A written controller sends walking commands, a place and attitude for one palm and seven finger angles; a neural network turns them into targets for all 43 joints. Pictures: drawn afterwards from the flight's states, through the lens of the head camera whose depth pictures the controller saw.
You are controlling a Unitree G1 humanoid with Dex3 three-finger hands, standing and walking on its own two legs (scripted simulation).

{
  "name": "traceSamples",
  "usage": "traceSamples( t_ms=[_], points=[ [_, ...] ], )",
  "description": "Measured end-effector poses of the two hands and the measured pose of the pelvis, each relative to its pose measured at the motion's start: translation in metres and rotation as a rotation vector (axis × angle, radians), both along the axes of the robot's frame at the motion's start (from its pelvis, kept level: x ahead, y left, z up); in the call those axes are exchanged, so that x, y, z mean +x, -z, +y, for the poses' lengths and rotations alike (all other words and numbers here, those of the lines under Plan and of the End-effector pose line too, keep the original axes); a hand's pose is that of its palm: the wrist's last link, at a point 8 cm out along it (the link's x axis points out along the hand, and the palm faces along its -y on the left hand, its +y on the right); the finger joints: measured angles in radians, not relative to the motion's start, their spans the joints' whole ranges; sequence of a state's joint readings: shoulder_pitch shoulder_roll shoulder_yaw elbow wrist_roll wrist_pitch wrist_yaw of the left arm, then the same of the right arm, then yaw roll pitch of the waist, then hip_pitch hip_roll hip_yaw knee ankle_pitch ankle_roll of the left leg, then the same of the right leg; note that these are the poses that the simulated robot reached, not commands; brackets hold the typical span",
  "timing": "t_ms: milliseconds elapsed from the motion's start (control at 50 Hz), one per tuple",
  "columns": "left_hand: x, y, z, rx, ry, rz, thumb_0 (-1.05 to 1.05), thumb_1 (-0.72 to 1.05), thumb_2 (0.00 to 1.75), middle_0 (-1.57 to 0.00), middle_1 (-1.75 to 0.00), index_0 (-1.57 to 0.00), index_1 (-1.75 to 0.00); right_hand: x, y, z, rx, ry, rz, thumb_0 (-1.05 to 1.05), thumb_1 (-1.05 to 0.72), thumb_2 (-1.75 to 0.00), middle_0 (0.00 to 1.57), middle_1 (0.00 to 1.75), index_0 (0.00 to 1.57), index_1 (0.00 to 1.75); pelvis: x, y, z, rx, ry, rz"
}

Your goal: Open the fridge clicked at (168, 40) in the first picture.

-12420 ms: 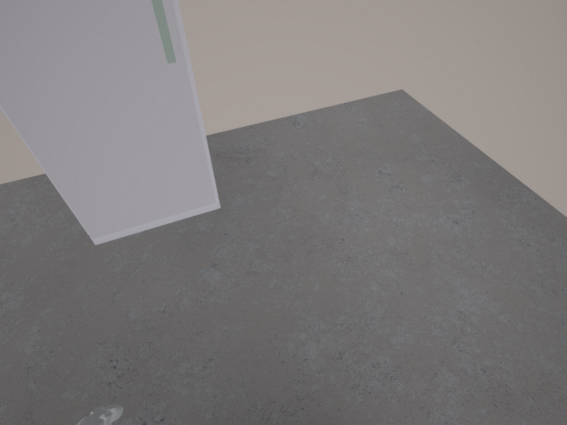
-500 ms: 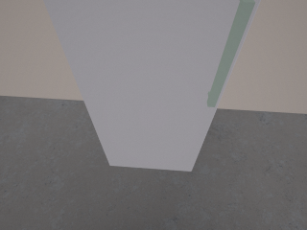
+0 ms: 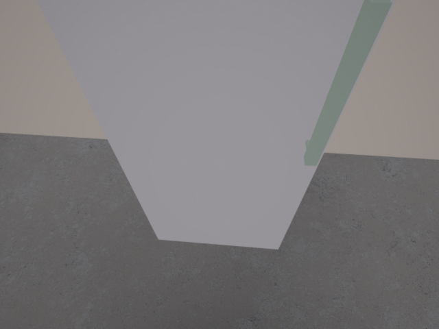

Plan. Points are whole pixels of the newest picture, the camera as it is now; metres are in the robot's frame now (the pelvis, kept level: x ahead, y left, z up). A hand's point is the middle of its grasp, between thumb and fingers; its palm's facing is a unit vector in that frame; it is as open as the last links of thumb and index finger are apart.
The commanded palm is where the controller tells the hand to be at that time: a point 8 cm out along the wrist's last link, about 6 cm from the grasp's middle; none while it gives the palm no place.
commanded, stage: come to a stop and stand still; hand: right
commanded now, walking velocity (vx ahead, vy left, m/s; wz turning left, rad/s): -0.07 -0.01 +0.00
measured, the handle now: (332, 95) +0.48 -0.17 +0.17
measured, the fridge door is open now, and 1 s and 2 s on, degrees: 0 0 0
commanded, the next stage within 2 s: look again from close up in 1.32 s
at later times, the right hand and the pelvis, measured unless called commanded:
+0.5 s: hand out of the picture +0.01 -0.20 -0.15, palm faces -0.03 +0.95 -0.30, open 7.4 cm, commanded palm none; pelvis -0.06 +0.00 +0.00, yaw +2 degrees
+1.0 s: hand out of the picture -0.07 -0.16 -0.17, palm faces -0.01 +0.98 -0.19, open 7.4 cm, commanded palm none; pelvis -0.07 +0.01 +0.00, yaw +1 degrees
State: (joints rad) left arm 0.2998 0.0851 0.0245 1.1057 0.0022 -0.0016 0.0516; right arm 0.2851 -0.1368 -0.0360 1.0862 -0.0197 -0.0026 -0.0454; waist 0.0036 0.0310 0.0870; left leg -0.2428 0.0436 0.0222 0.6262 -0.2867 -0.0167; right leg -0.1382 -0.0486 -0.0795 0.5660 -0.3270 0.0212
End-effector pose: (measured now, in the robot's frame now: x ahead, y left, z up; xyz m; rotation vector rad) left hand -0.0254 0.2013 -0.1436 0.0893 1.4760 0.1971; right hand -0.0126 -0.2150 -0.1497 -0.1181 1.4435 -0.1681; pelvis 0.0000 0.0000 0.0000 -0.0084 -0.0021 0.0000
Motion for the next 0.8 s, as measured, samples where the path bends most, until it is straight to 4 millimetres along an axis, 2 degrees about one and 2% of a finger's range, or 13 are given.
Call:
traceSamples(
  t_ms=[120, 240, 320, 400, 500, 600, 720, 800],
  points=[
    [0.018, -0.005, 0.015, 0.041, 0.01, -0.068, 0.02, 0.92, 0.89, -0.2, -0.3, -0.2, -0.3, 0.017, -0.009, -0.017, -0.039, -0.015, -0.062, 0.02, -0.92, -0.9, 0.2, 0.3, 0.21, 0.3, -0.007, -0.004, -0.003, 0.001, -0.006, 0.002],
    [0.035, 0.005, 0.027, 0.061, 0.034, -0.204, 0.01, 0.92, 0.89, -0.2, -0.3, -0.2, -0.29, 0.03, -0.003, -0.036, -0.081, -0.066, -0.148, 0.01, -0.91, -0.9, 0.2, 0.3, 0.21, 0.3, -0.021, 0.011, -0.011, 0.0, -0.008, 0.015],
    [0.037, 0.011, 0.023, 0.035, 0.048, -0.271, 0.01, 0.91, 0.89, -0.19, -0.3, -0.2, -0.29, 0.035, -0.013, -0.042, -0.115, -0.086, -0.2, 0.01, -0.91, -0.9, 0.2, 0.3, 0.2, 0.3, -0.033, 0.013, -0.011, -0.011, -0.028, -0.032],
    [0.029, 0.014, 0.021, 0.002, 0.039, -0.299, 0.01, 0.92, 0.89, -0.19, -0.3, -0.2, -0.29, 0.033, -0.025, -0.039, -0.132, -0.119, -0.239, 0.01, -0.91, -0.9, 0.2, 0.3, 0.2, 0.3, -0.046, 0.01, -0.007, -0.015, -0.038, -0.053],
    [0.001, 0.013, 0.025, -0.017, 0.048, -0.277, 0.0, 0.93, 0.89, -0.2, -0.3, -0.2, -0.29, 0.018, -0.032, -0.029, -0.119, -0.139, -0.238, 0.01, -0.91, -0.9, 0.2, 0.3, 0.2, 0.3, -0.062, 0.005, -0.002, -0.022, -0.035, -0.052],
    [-0.043, 0.015, 0.027, -0.032, 0.052, -0.171, 0.0, 0.92, 0.89, -0.19, -0.3, -0.2, -0.29, -0.008, -0.028, -0.019, -0.095, -0.128, -0.193, 0.01, -0.91, -0.9, 0.2, 0.3, 0.21, 0.3, -0.074, 0.003, 0.003, -0.024, -0.031, -0.036],
    [-0.098, 0.013, 0.026, -0.039, 0.031, -0.016, 0.01, 0.91, 0.89, -0.19, -0.3, -0.2, -0.29, -0.043, -0.019, -0.01, -0.064, -0.098, -0.095, 0.01, -0.91, -0.9, 0.2, 0.3, 0.21, 0.3, -0.078, 0.002, 0.006, -0.022, -0.024, -0.017],
    [-0.121, 0.009, 0.022, -0.042, 0.015, 0.06, 0.01, 0.91, 0.89, -0.19, -0.3, -0.2, -0.29, -0.06, -0.015, -0.005, -0.044, -0.078, -0.035, 0.01, -0.91, -0.9, 0.2, 0.3, 0.21, 0.3, -0.077, 0.002, 0.007, -0.02, -0.021, -0.01]
  ],
)
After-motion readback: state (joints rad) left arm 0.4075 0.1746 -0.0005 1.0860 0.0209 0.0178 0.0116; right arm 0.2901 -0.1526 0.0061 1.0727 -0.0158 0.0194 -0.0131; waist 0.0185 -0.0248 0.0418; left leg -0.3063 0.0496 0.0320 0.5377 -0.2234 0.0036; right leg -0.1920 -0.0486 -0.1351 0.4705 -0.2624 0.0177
